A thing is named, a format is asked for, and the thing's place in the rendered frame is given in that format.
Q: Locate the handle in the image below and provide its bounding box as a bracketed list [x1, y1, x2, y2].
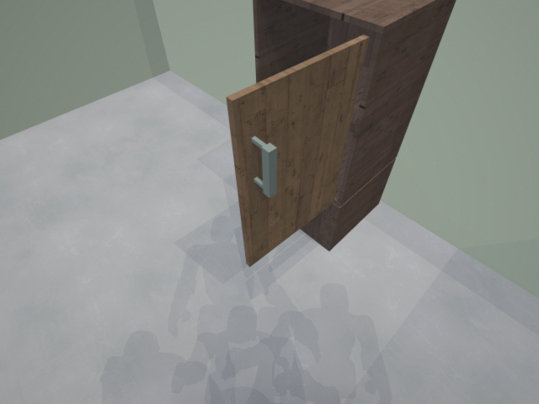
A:
[251, 136, 277, 198]

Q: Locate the cupboard door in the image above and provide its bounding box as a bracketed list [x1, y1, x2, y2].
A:
[227, 35, 370, 267]

